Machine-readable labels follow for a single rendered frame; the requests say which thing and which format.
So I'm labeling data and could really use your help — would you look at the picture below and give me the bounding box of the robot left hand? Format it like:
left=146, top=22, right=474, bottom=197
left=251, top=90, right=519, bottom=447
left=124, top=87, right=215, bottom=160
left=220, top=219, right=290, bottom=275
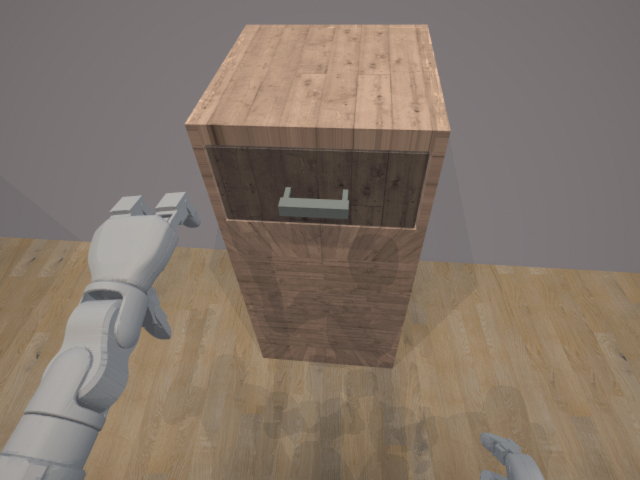
left=88, top=192, right=201, bottom=339

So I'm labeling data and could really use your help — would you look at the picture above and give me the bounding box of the cabinet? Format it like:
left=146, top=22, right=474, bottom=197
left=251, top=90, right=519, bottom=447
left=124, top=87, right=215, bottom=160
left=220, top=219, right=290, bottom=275
left=185, top=25, right=451, bottom=369

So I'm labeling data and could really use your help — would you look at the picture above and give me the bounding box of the handle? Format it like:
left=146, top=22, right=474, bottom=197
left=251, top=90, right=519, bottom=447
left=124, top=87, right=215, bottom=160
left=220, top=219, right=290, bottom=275
left=278, top=187, right=349, bottom=219

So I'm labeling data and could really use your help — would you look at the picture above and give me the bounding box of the robot right hand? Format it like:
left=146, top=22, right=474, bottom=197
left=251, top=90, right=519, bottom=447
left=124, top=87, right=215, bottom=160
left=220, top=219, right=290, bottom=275
left=480, top=432, right=545, bottom=480

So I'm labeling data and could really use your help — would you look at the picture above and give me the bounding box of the left robot forearm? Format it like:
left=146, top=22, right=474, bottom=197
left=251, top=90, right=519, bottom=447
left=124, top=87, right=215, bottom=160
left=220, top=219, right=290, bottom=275
left=0, top=280, right=149, bottom=480

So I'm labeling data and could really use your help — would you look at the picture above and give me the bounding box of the drawer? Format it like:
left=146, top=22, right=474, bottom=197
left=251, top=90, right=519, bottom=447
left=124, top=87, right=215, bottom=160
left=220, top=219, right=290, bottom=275
left=206, top=145, right=430, bottom=228

